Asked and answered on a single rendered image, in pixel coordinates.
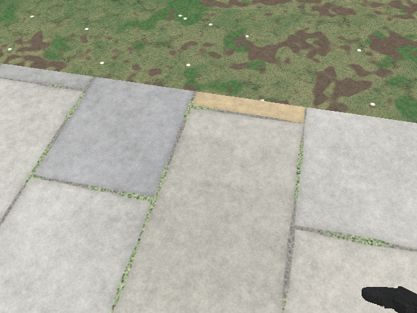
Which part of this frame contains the robot right hand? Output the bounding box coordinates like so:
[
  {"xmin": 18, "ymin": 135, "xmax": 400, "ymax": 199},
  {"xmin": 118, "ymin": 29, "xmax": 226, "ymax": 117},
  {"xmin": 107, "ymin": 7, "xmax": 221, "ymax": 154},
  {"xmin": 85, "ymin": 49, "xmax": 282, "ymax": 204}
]
[{"xmin": 362, "ymin": 286, "xmax": 417, "ymax": 313}]

